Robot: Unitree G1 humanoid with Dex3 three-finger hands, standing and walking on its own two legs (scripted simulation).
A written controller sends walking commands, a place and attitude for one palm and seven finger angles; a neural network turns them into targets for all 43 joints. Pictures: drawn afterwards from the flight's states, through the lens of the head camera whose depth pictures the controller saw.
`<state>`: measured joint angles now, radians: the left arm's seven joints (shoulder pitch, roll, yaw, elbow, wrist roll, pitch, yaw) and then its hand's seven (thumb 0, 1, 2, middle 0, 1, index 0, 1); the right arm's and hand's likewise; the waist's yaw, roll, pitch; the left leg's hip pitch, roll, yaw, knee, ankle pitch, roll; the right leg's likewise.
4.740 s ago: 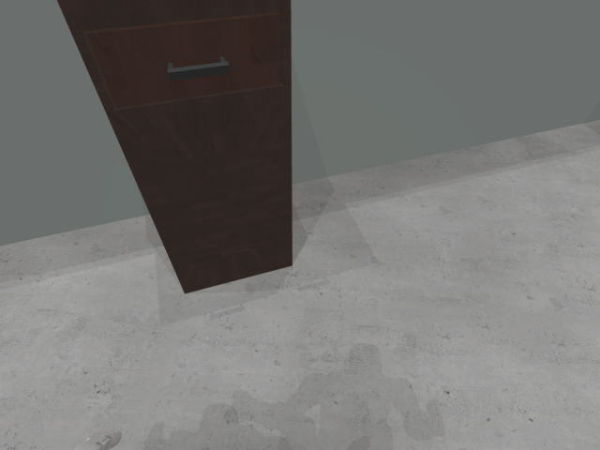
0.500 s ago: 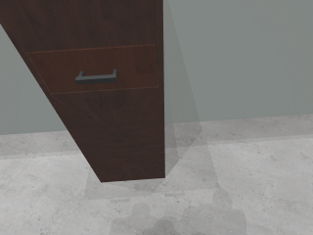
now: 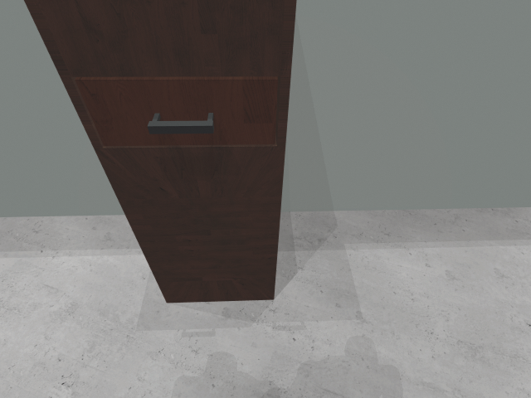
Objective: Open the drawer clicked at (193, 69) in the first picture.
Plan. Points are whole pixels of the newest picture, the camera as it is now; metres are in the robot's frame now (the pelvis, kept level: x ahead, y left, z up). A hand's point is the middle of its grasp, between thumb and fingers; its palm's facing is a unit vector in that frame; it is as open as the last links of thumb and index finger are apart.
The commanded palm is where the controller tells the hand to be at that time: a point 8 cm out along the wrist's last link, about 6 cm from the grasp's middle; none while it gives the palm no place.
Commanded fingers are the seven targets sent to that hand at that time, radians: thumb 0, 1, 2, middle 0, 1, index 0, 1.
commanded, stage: come to a stop and stand still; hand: left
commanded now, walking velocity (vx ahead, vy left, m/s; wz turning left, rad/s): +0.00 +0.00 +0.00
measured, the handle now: (182, 122) +0.60 +0.22 +0.10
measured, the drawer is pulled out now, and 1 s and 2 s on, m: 0.00 0.00 0.00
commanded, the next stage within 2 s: look again from close up in 0.08 s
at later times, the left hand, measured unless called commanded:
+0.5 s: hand out of the picture +0.02 +0.18 -0.17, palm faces +0.04 -0.97 -0.23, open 7.4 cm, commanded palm none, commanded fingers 0.00 0.90 0.90 -0.20 -0.30 -0.20 -0.30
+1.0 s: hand (153, 343) +0.21 +0.20 -0.05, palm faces -0.03 -0.68 -0.73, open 7.6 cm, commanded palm +0.15 +0.23 -0.03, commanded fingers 0.00 0.64 0.79 -0.22 -0.47 -0.22 -0.47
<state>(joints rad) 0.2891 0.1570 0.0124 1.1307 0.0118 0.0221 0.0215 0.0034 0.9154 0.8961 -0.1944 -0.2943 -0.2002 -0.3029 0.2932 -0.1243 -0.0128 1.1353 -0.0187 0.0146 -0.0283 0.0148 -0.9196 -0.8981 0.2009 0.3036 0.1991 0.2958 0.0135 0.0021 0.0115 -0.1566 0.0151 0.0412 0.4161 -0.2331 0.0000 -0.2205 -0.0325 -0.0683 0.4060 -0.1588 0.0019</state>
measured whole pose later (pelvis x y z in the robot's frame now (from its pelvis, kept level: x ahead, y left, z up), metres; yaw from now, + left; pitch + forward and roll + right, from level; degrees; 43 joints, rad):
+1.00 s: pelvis +0.02 -0.01 -0.01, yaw -1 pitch +2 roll +1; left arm 0.39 0.26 -0.07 0.13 0.43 0.04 0.26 0.02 0.85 0.86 -0.21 -0.34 -0.21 -0.35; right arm 0.26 -0.27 -0.02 0.81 0.01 -0.21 -0.09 0.02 -0.92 -0.90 0.20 0.30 0.20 0.30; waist 0.01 0.06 -0.04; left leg -0.25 0.01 0.07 0.54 -0.33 0.00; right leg -0.36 -0.05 -0.04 0.61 -0.29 -0.01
